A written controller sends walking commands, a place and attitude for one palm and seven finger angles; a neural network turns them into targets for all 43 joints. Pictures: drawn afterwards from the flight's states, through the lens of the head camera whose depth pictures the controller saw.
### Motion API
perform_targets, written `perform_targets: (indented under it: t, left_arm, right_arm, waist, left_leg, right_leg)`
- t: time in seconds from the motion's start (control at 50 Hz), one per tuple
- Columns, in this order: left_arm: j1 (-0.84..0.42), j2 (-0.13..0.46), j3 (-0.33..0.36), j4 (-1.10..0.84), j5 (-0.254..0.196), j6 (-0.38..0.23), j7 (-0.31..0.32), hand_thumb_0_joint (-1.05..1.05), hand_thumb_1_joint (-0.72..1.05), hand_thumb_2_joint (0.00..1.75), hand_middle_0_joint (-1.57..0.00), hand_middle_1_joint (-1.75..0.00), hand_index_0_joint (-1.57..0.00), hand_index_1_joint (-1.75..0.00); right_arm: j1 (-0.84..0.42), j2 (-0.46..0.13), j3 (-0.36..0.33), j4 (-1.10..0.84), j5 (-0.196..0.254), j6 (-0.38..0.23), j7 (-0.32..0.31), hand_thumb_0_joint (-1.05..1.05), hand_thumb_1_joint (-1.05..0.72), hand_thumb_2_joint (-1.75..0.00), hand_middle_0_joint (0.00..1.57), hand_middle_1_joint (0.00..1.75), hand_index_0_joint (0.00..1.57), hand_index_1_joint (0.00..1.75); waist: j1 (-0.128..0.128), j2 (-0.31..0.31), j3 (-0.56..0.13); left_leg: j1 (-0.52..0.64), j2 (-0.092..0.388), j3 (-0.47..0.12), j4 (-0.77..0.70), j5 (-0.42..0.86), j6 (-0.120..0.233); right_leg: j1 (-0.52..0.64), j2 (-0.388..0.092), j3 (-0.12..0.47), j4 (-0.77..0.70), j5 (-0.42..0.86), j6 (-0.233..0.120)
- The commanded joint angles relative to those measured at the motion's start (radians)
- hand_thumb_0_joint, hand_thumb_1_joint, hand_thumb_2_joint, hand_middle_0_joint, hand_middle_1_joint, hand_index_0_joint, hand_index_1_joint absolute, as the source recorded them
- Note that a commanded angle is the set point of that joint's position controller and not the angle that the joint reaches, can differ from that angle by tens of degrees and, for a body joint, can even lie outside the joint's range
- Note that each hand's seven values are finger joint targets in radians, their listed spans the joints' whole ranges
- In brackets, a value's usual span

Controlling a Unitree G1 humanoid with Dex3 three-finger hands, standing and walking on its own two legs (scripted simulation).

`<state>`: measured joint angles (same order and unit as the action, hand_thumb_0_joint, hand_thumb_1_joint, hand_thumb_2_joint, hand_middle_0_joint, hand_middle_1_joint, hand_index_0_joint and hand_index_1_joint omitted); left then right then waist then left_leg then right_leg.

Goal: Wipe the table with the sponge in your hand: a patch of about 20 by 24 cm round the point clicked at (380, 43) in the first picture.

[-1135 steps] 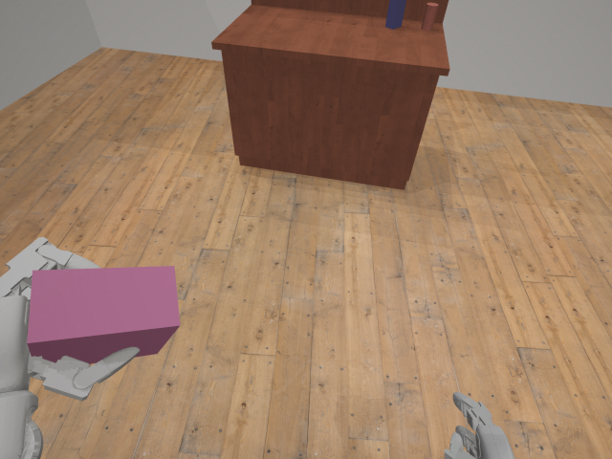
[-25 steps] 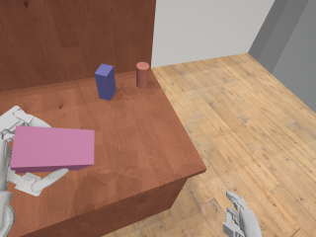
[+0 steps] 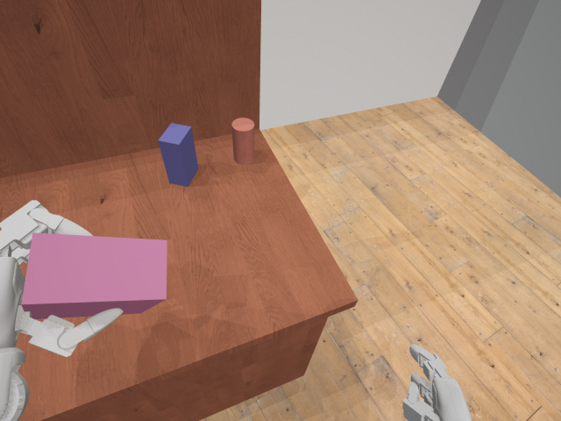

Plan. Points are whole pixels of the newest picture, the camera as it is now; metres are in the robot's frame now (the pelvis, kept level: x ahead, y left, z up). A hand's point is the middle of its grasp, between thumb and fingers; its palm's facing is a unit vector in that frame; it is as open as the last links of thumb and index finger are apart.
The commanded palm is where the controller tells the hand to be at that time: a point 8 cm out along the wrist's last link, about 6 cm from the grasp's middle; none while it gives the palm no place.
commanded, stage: shuffle to correct the standing spot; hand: left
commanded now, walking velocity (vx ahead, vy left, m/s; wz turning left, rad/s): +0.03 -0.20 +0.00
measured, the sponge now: (115, 280) +0.23 +0.21 +0.14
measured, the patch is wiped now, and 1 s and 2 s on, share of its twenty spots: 0.00 0.00 0.00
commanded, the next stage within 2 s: none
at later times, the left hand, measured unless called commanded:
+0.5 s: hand (135, 272) +0.23 +0.18 +0.16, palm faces +0.30 -0.87 -0.39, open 10.3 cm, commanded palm +0.17 +0.22 +0.17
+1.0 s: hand (147, 271) +0.23 +0.17 +0.15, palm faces +0.29 -0.87 -0.40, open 10.3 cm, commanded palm +0.18 +0.21 +0.17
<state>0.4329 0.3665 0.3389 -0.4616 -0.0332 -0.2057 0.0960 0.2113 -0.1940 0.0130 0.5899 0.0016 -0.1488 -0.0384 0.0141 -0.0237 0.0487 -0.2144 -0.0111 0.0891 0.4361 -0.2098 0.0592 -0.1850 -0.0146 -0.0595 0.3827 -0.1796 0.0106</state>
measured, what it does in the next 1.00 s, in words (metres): shifts its weight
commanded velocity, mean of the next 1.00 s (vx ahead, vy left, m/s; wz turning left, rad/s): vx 0.04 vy -0.20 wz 0.00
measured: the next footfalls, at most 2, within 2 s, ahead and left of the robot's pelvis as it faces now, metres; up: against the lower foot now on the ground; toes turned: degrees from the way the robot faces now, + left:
none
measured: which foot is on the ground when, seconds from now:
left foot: down 0.00-1.00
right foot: down 0.00-1.00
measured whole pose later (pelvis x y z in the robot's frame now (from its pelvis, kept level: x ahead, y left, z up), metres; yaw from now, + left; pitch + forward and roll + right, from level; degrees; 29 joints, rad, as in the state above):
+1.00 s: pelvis +0.02 -0.07 -0.01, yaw +0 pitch +0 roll -1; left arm 0.48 0.42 0.37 -0.55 -0.10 -0.13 0.07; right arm 0.20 -0.19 -0.01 0.55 0.02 -0.07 -0.04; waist -0.01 -0.02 0.05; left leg -0.27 0.10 0.04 0.55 -0.28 -0.04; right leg -0.22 0.09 -0.10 0.46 -0.25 -0.09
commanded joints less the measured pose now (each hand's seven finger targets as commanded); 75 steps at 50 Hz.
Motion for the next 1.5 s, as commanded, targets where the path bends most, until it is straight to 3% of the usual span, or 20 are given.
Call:
perform_targets:
  t: [0.0,0.18,0.3,0.42,0.56,0.6,0.66,0.68,0.72,0.78,0.86,0.88,0.96,1.0,1.04,1.22,1.3,1.4,1.48]
  left_arm:
    - [-0.114,0.162,0.113,-0.218,-0.019,-0.060,0.020,0.00,0.10,1.30,-1.20,-1.60,-1.20,-1.60]
    - [-0.106,0.174,0.119,-0.256,-0.030,-0.042,0.013,0.00,0.10,1.30,-1.20,-1.60,-1.20,-1.60]
    - [-0.086,0.183,0.132,-0.275,-0.043,-0.031,0.008,0.00,0.10,1.30,-1.20,-1.60,-1.20,-1.60]
    - [-0.063,0.194,0.142,-0.271,-0.058,-0.011,0.005,0.00,0.10,1.30,-1.20,-1.60,-1.20,-1.60]
    - [-0.048,0.201,0.150,-0.282,-0.068,0.011,0.013,0.00,0.10,1.30,-1.20,-1.60,-1.20,-1.60]
    - [-0.045,0.207,0.150,-0.305,-0.070,0.009,0.017,0.00,0.10,1.30,-1.20,-1.60,-1.20,-1.60]
    - [-0.038,0.221,0.167,-0.313,-0.066,0.005,0.017,0.00,0.10,1.30,-1.20,-1.60,-1.20,-1.60]
    - [-0.028,0.230,0.170,-0.318,-0.066,0.006,0.017,0.00,0.10,1.30,-1.20,-1.60,-1.20,-1.60]
    - [-0.024,0.226,0.169,-0.315,-0.064,0.004,0.014,0.00,0.10,1.30,-1.20,-1.60,-1.20,-1.60]
    - [0.008,0.221,0.172,-0.298,-0.068,0.010,0.006,0.00,0.10,1.30,-1.20,-1.60,-1.20,-1.60]
    - [0.004,0.211,0.161,-0.291,-0.072,0.014,-0.001,0.00,0.10,1.30,-1.20,-1.60,-1.20,-1.60]
    - [0.015,0.213,0.162,-0.296,-0.076,0.015,-0.001,0.00,0.10,1.30,-1.20,-1.60,-1.20,-1.60]
    - [-0.025,0.217,0.163,-0.296,-0.072,0.014,0.002,0.00,0.10,1.30,-1.20,-1.60,-1.20,-1.60]
    - [-0.049,0.217,0.154,-0.322,-0.071,0.013,0.004,0.00,0.10,1.30,-1.20,-1.60,-1.20,-1.60]
    - [-0.064,0.215,0.152,-0.308,-0.066,0.013,0.005,0.00,0.10,1.30,-1.20,-1.60,-1.20,-1.60]
    - [-0.064,0.202,0.136,-0.308,-0.063,0.021,0.002,0.00,0.10,1.30,-1.20,-1.60,-1.20,-1.60]
    - [-0.041,0.209,0.142,-0.323,-0.065,0.020,0.004,0.00,0.10,1.30,-1.20,-1.60,-1.20,-1.60]
    - [-0.009,0.224,0.166,-0.310,-0.067,0.018,0.004,0.00,0.10,1.30,-1.20,-1.60,-1.20,-1.60]
    - [0.000,0.210,0.151,-0.300,-0.072,0.023,0.001,0.00,0.10,1.30,-1.20,-1.60,-1.20,-1.60]
  right_arm:
    - [-0.087,-0.124,-0.053,-0.166,0.009,-0.043,-0.012,0.00,-0.90,-0.90,0.20,0.30,0.20,0.30]
    - [-0.091,-0.125,-0.062,-0.184,0.011,-0.025,0.002,0.00,-0.90,-0.90,0.20,0.30,0.20,0.30]
    - [-0.086,-0.128,-0.070,-0.192,0.013,-0.016,0.001,0.00,-0.90,-0.90,0.20,0.30,0.20,0.30]
    - [-0.083,-0.130,-0.074,-0.191,0.016,-0.005,-0.007,0.00,-0.90,-0.90,0.20,0.30,0.20,0.30]
    - [-0.071,-0.126,-0.076,-0.186,0.022,0.013,-0.012,0.00,-0.90,-0.90,0.20,0.30,0.20,0.30]
    - [-0.079,-0.126,-0.073,-0.184,0.022,0.013,-0.016,0.00,-0.90,-0.90,0.20,0.30,0.20,0.30]
    - [-0.079,-0.130,-0.076,-0.183,0.020,0.017,-0.017,0.00,-0.90,-0.90,0.20,0.30,0.20,0.30]
    - [-0.088,-0.130,-0.076,-0.181,0.021,0.018,-0.018,0.00,-0.90,-0.90,0.20,0.30,0.20,0.30]
    - [-0.080,-0.131,-0.077,-0.184,0.019,0.022,-0.017,0.00,-0.90,-0.90,0.20,0.30,0.20,0.30]
    - [-0.072,-0.132,-0.082,-0.184,0.023,0.027,-0.013,0.00,-0.90,-0.90,0.20,0.30,0.20,0.30]
    - [-0.066,-0.134,-0.084,-0.190,0.025,0.032,-0.008,0.00,-0.90,-0.90,0.20,0.30,0.20,0.30]
    - [-0.072,-0.135,-0.083,-0.187,0.024,0.033,-0.009,0.00,-0.90,-0.90,0.20,0.30,0.20,0.30]
    - [-0.074,-0.128,-0.075,-0.188,0.021,0.038,-0.012,0.00,-0.90,-0.90,0.20,0.30,0.20,0.30]
    - [-0.081,-0.129,-0.073,-0.187,0.021,0.036,-0.015,0.00,-0.90,-0.90,0.20,0.30,0.20,0.30]
    - [-0.087,-0.127,-0.070,-0.188,0.019,0.033,-0.016,0.00,-0.90,-0.90,0.20,0.30,0.20,0.30]
    - [-0.079,-0.127,-0.071,-0.191,0.022,0.032,-0.010,0.00,-0.90,-0.90,0.20,0.30,0.20,0.30]
    - [-0.082,-0.125,-0.069,-0.195,0.023,0.032,-0.009,0.00,-0.90,-0.90,0.20,0.30,0.20,0.30]
    - [-0.076,-0.127,-0.071,-0.192,0.022,0.036,-0.010,0.00,-0.90,-0.90,0.20,0.30,0.20,0.30]
    - [-0.072,-0.128,-0.075,-0.189,0.028,0.038,-0.009,0.00,-0.90,-0.90,0.20,0.30,0.20,0.30]
  waist:
    - [-0.005,0.083,-0.130]
    - [-0.007,0.128,-0.138]
    - [-0.008,0.116,-0.151]
    - [-0.010,0.060,-0.158]
    - [-0.019,-0.012,-0.165]
    - [-0.021,0.038,-0.164]
    - [-0.015,0.056,-0.174]
    - [-0.018,0.095,-0.172]
    - [-0.015,0.094,-0.183]
    - [-0.017,0.085,-0.203]
    - [-0.019,0.046,-0.184]
    - [-0.021,0.073,-0.174]
    - [-0.017,0.046,-0.144]
    - [-0.020,0.089,-0.146]
    - [-0.015,0.108,-0.127]
    - [-0.015,0.082,-0.156]
    - [-0.017,0.103,-0.157]
    - [-0.017,0.110,-0.169]
    - [-0.024,0.089,-0.173]
  left_leg:
    - [0.005,0.147,-0.165,-0.131,0.039,-0.056]
    - [0.002,0.174,-0.158,-0.105,0.044,-0.039]
    - [0.009,0.171,-0.146,-0.056,0.048,-0.033]
    - [0.013,0.151,-0.119,0.008,0.006,-0.031]
    - [0.020,0.098,-0.074,0.126,-0.030,-0.033]
    - [0.034,0.110,-0.086,0.100,0.011,-0.031]
    - [0.028,0.142,-0.097,0.083,0.129,-0.026]
    - [0.042,0.153,-0.106,0.069,0.171,-0.025]
    - [0.028,0.180,-0.125,0.064,0.248,-0.020]
    - [0.038,0.177,-0.110,0.092,0.293,-0.026]
    - [0.017,0.160,-0.104,0.109,0.189,-0.033]
    - [0.027,0.159,-0.107,0.092,0.165,-0.031]
    - [-0.010,0.156,-0.115,0.070,0.016,-0.025]
    - [0.005,0.163,-0.132,0.040,0.026,-0.022]
    - [-0.014,0.180,-0.142,0.019,0.015,-0.016]
    - [-0.007,0.177,-0.143,0.029,0.032,-0.019]
    - [0.001,0.180,-0.150,0.021,0.042,-0.019]
    - [0.002,0.197,-0.155,0.027,0.136,-0.019]
    - [0.014,0.173,-0.136,0.063,0.143,-0.029]
  right_leg:
    - [0.044,-0.028,0.078,-0.021,0.071,-0.024]
    - [0.026,-0.021,0.082,-0.008,0.073,-0.028]
    - [0.009,-0.028,0.100,-0.015,0.086,-0.039]
    - [-0.021,-0.047,0.138,-0.037,0.079,-0.051]
    - [-0.055,-0.110,0.205,-0.090,0.066,-0.072]
    - [-0.055,-0.100,0.181,-0.063,0.097,-0.075]
    - [0.003,-0.079,0.146,-0.020,0.225,-0.047]
    - [-0.005,-0.069,0.130,-0.001,0.247,-0.047]
    - [0.037,-0.053,0.104,0.023,0.276,-0.034]
    - [0.063,-0.059,0.102,0.028,0.348,-0.039]
    - [0.040,-0.073,0.121,0.008,0.301,-0.046]
    - [0.015,-0.069,0.124,0.004,0.274,-0.050]
    - [-0.009,-0.068,0.138,-0.032,0.131,-0.037]
    - [-0.021,-0.058,0.131,-0.023,0.113,-0.045]
    - [-0.017,-0.047,0.126,-0.024,0.086,-0.029]
    - [0.013,-0.046,0.113,-0.022,0.101,-0.040]
    - [0.004,-0.045,0.112,-0.016,0.102,-0.049]
    - [0.037,-0.041,0.090,-0.006,0.159,-0.045]
    - [0.029,-0.058,0.104,-0.009,0.210,-0.063]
